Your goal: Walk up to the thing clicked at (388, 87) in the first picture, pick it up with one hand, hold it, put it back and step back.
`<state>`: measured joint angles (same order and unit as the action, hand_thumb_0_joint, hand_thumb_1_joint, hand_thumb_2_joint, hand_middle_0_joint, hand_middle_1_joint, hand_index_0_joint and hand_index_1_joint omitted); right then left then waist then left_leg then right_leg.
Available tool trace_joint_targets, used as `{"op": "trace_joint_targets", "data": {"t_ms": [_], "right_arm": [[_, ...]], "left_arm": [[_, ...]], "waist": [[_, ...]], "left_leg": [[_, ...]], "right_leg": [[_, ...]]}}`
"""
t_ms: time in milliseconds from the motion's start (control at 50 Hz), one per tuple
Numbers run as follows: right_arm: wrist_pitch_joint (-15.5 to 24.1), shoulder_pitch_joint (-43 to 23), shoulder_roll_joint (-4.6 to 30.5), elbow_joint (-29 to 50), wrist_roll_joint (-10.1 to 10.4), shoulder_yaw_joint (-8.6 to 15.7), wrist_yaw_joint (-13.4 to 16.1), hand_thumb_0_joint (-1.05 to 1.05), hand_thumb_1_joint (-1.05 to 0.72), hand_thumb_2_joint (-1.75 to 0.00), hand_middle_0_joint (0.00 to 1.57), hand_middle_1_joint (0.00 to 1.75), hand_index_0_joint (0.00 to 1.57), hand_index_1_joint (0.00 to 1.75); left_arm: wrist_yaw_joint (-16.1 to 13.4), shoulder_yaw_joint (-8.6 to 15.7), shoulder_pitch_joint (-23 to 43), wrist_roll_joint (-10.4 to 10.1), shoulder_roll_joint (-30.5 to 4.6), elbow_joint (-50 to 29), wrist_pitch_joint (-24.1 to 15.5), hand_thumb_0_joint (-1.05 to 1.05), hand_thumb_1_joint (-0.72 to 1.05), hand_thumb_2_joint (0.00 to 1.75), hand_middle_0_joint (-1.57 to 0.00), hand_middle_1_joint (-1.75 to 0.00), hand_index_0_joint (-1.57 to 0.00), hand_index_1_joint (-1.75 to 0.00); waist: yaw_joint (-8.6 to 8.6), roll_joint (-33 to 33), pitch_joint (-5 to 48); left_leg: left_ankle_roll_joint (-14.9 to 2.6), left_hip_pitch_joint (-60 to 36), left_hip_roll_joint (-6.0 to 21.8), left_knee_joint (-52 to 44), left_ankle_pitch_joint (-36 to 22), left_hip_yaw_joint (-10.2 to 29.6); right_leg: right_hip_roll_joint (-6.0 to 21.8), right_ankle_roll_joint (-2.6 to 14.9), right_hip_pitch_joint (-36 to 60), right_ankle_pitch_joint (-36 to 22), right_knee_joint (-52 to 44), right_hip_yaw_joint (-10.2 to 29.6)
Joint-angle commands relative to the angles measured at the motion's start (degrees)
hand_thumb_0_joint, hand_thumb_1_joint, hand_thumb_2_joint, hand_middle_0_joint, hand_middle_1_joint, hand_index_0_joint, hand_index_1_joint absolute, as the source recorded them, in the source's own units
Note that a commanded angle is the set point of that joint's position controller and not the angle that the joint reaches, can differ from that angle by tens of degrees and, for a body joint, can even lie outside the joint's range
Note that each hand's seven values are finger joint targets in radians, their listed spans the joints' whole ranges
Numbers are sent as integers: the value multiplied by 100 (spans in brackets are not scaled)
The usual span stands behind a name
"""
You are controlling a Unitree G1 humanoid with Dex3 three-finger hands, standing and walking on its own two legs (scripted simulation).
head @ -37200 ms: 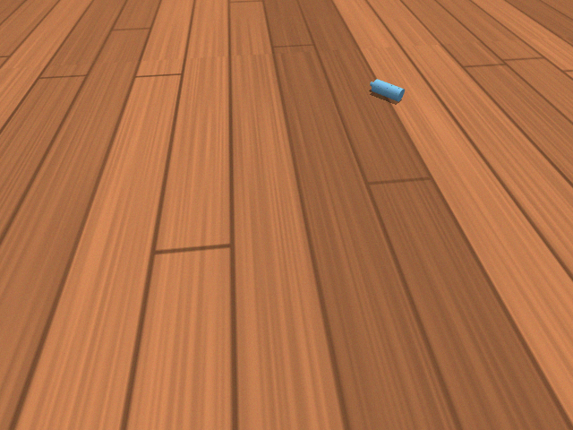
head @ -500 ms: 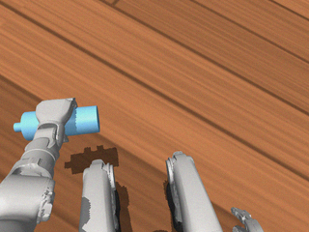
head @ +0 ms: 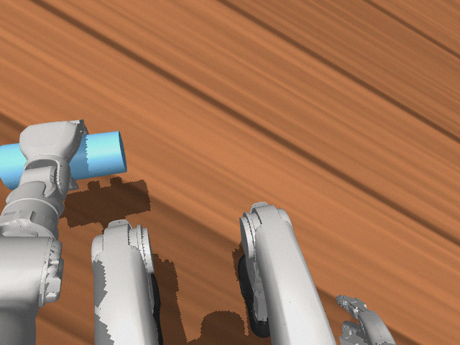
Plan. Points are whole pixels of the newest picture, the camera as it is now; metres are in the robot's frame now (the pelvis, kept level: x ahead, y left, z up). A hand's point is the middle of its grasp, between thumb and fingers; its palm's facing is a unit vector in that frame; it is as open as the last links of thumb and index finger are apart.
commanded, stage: crouch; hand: left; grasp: from above
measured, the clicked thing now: (60, 160) +0.45 +0.27 -0.18
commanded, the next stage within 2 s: lower in 0.46 s
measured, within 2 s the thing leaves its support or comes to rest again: neither
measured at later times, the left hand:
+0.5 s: hand (75, 164) +0.45 +0.25 -0.22, palm faces -0.46 -0.05 -0.89, open 11.0 cm
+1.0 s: hand (84, 169) +0.46 +0.25 -0.27, palm faces -0.47 -0.06 -0.88, open 11.0 cm
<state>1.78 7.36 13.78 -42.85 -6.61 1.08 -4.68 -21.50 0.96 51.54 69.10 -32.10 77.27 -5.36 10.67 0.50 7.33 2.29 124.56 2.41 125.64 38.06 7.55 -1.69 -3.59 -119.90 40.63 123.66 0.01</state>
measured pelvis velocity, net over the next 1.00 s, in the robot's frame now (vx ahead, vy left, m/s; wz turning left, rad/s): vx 0.00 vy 0.00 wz -0.05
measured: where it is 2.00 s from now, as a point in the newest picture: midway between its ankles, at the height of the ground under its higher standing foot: (205, 318)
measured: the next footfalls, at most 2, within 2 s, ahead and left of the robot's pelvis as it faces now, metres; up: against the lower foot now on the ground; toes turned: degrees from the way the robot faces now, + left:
none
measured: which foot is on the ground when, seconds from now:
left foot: down 0.00-1.00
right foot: down 0.00-1.00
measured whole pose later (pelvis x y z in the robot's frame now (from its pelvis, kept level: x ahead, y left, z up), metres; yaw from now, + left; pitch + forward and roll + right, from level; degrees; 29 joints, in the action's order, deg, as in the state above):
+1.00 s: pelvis +0.00 +0.00 -0.08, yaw -3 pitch +33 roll -7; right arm 4.7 7.1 15.3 -43.4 -11.0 -5.5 -7.8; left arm -28.9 5.5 56.3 73.2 -40.8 90.0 -10.0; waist 15.4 -2.2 0.6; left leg 3.6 135.2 1.3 140.0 38.6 11.9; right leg -3.4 -3.8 -129.8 40.6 136.5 -2.0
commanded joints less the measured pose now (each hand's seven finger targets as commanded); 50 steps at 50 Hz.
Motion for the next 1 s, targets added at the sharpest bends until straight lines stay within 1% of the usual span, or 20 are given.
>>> {"op": "trace_joint_targets", "data": {"t_ms": [0,80,140,240,280,320,400,460,520,580,640,660,700,720,740,780,860,880,940,980], "right_arm": [[76,1136,1210,136,-23,391,18,0,-90,-90,20,30,20,30],[86,1171,1265,85,-51,327,-4,0,-90,-90,20,30,20,30],[94,1160,1290,72,-71,269,-20,0,-90,-90,20,30,20,30],[128,1182,1332,5,-124,186,-34,0,-90,-90,20,30,20,30],[161,1198,1334,5,-154,164,-49,0,-90,-90,20,30,20,30],[176,1202,1400,-15,-160,133,-53,0,-90,-90,20,30,20,30],[185,1196,1385,-38,-184,74,-74,0,-90,-90,20,30,20,30],[182,1199,1384,-67,-193,55,-83,0,-90,-90,20,30,20,30],[193,1210,1421,-80,-201,38,-103,0,-90,-90,20,30,20,30],[188,1203,1427,-76,-203,23,-112,0,-90,-90,20,30,20,30],[188,1158,1423,-83,-238,-52,-138,0,-90,-90,20,30,20,30],[210,1210,1471,-70,-262,-67,-142,0,-90,-90,20,30,20,30],[236,1185,1492,-70,-289,-126,-145,0,-90,-90,20,30,20,30],[235,1136,1487,-61,-298,-143,-145,0,-90,-90,20,30,20,30],[263,1167,1493,-27,-315,-142,-161,0,-90,-90,20,30,20,30],[267,1123,1514,-51,-326,-149,-174,0,-90,-90,20,30,20,30],[318,1152,1542,-25,-408,-191,-224,0,-90,-90,20,30,20,30],[328,1155,1574,-31,-419,-199,-221,0,-90,-90,20,30,20,30],[324,1158,1589,-16,-447,-208,-263,0,-90,-90,20,30,20,30],[329,1114,1581,-26,-463,-228,-300,0,-90,-90,20,30,20,30]], "left_arm": [[-260,139,1987,-35,-1221,-595,-36,0,67,91,-100,-83,-102,-81],[-307,265,2145,10,-1524,-517,-107,0,64,90,-97,-83,-99,-81],[-369,241,2345,58,-1480,-390,-153,0,65,91,-97,-85,-99,-83],[-440,280,2461,87,-1687,-97,-236,0,64,92,-96,-86,-98,-84],[-473,282,2338,112,-1616,95,-219,0,67,89,-97,-87,-100,-83],[-495,287,2597,130,-1715,-12,-259,0,66,92,-98,-85,-100,-83],[-515,271,2449,127,-1747,198,-274,0,64,91,-96,-86,-98,-84],[-537,347,2522,132,-1886,-48,-301,0,65,92,-98,-84,-100,-83],[-565,274,2504,146,-1763,163,-276,0,65,94,-98,-86,-99,-84],[-570,336,2439,149,-1902,135,-290,0,61,92,-96,-83,-98,-82],[-593,218,2383,141,-1712,583,-296,0,59,91,-95,-82,-96,-81],[-610,281,2475,129,-1791,643,-322,0,60,90,-95,-82,-96,-81],[-636,322,2501,183,-1980,605,-394,0,59,91,-96,-81,-97,-80],[-672,354,2467,215,-2041,558,-427,0,61,89,-98,-80,-98,-79],[-694,359,2435,246,-1997,572,-434,0,63,90,-98,-82,-99,-81],[-760,377,2501,276,-2037,442,-469,0,63,92,-99,-82,-100,-81],[-909,429,2409,312,-2082,660,-475,0,65,91,-100,-82,-101,-81],[-958,523,2465,303,-2218,476,-494,0,64,91,-100,-82,-100,-81],[-1047,585,2363,341,-2228,403,-462,0,66,92,-101,-82,-101,-82],[-1084,545,2303,301,-2154,574,-416,0,67,93,-101,-82,-102,-82]], "waist": [[153,1235,3784],[104,1277,3879],[184,1341,3837],[229,1177,3734],[257,1234,3543],[298,1362,3595],[315,1173,3579],[201,1461,3804],[348,1316,3479],[279,1393,3678],[430,1213,3284],[522,1086,3091],[467,1196,3172],[362,1374,3260],[456,1450,3242],[416,1595,3432],[552,1561,3172],[508,1649,3272],[461,1845,3555],[522,1784,3456]], "left_leg": [[-319,-2987,-106,-1107,-954,-586],[-325,-2809,-124,-937,-930,-614],[-325,-2695,-136,-849,-807,-594],[-374,-2248,-155,-598,-679,-654],[-343,-2339,-150,-632,-599,-612],[-341,-2371,-148,-577,-568,-582],[-371,-2107,-148,-393,-657,-615],[-336,-2256,-144,-374,-766,-616],[-353,-2106,-140,-304,-682,-598],[-353,-2182,-131,-205,-882,-590],[-376,-1837,-123,-127,-769,-558],[-396,-1734,-140,-95,-653,-539],[-384,-1706,-139,-45,-634,-524],[-351,-1845,-147,-100,-658,-517],[-337,-1979,-134,-38,-728,-499],[-311,-2114,-141,-41,-801,-485],[-327,-1921,-121,115,-810,-485],[-326,-1957,-115,118,-869,-477],[-297,-2136,-116,149,-1036,-461],[-305,-2060,-107,187,-1023,-445]], "right_leg": [[-85,551,1540,-1352,-1229,-697],[-98,552,1508,-1319,-1067,-714],[-104,564,1293,-1204,-951,-757],[-139,530,1325,-1112,-911,-724],[-117,551,1138,-1008,-811,-796],[-123,562,1012,-1002,-730,-830],[-162,523,1190,-1121,-711,-812],[-159,541,1186,-1206,-589,-830],[-168,532,1041,-1176,-585,-860],[-176,516,1142,-1381,-498,-861],[-197,499,1025,-1319,-468,-890],[-179,490,937,-1212,-495,-907],[-189,490,988,-1175,-434,-924],[-196,519,954,-1174,-348,-942],[-186,511,935,-1248,-295,-977],[-214,528,914,-1316,-233,-998],[-210,492,876,-1388,-196,-1013],[-221,484,922,-1436,-191,-1017],[-221,498,979,-1583,-67,-1042],[-242,493,929,-1591,-46,-1058]]}}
